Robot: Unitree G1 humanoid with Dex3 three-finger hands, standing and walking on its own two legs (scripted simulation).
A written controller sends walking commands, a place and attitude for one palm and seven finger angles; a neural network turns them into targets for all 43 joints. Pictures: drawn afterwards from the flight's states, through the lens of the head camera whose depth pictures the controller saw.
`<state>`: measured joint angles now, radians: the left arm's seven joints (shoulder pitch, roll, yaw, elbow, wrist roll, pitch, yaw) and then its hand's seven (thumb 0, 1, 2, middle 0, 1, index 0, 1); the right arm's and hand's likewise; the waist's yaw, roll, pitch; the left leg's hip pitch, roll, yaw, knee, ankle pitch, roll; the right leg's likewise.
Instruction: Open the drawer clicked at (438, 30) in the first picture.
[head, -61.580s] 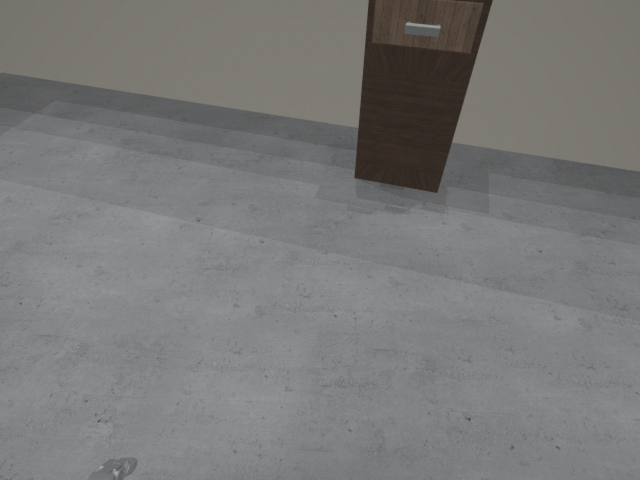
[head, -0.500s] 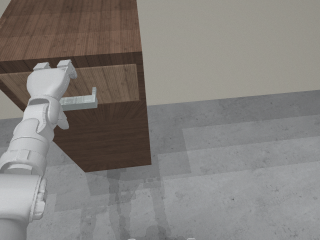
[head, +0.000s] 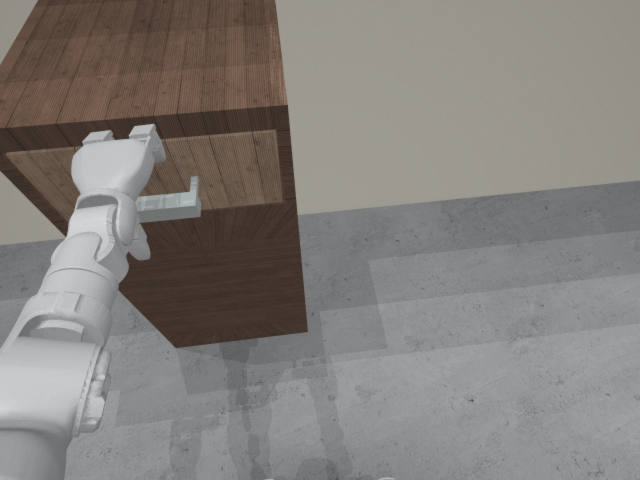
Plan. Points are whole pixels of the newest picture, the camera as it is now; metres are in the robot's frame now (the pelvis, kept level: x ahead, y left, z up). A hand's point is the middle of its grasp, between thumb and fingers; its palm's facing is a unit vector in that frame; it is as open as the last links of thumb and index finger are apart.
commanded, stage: re-aim the fingers above the handle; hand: left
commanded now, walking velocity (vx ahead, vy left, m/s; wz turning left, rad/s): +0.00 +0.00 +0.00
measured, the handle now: (159, 196) +0.52 +0.24 +0.00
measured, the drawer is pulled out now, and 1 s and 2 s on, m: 0.00 0.00 0.00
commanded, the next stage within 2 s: lower the fingers behind the handle in 0.88 s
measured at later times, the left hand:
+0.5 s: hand (127, 203) +0.46 +0.25 +0.06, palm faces -0.07 -0.01 -1.00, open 13.8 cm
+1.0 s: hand (131, 207) +0.46 +0.25 +0.06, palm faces -0.08 -0.02 -1.00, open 13.8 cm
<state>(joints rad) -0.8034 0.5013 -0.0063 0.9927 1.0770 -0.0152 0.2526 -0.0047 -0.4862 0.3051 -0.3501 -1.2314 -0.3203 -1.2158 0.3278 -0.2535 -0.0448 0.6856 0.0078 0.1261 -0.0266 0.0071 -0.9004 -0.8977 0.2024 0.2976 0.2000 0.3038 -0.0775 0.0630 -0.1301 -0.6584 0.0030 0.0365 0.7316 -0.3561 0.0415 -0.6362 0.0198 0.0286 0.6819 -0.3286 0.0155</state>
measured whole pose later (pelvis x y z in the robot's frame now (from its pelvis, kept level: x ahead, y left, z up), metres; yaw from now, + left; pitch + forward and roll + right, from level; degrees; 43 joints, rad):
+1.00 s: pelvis +0.01 -0.01 +0.00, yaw +2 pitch +15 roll -2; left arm -0.76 0.52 -0.06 0.94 1.04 -0.08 0.18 -0.01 -0.49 0.30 -0.32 -1.20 -0.32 -1.20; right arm 0.34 -0.25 -0.06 0.70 0.01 0.11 -0.05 0.01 -0.90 -0.90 0.20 0.30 0.20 0.30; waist -0.07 0.05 -0.11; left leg -0.63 0.00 0.01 0.71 -0.35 0.03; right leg -0.59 0.02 0.00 0.66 -0.33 0.01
